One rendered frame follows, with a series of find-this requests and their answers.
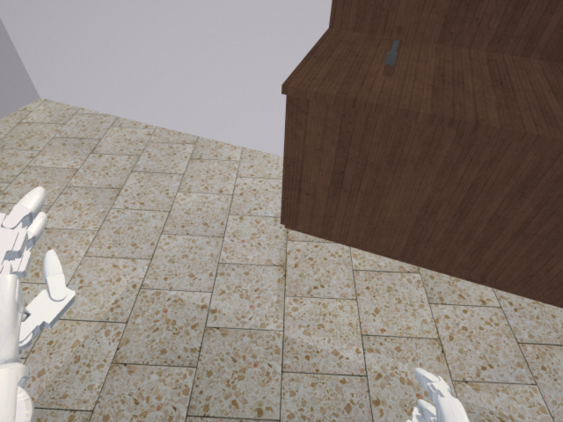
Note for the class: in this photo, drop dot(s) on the counter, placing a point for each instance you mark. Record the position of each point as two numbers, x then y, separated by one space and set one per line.
451 159

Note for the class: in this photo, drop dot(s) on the left robot hand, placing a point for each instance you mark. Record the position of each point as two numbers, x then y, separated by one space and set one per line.
19 231

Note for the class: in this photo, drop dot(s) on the right robot hand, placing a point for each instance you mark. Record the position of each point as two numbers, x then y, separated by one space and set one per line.
447 408

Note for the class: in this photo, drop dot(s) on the tap lever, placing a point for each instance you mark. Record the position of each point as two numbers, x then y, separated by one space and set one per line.
392 55

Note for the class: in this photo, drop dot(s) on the robot left forearm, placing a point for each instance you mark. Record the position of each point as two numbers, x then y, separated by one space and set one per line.
15 404

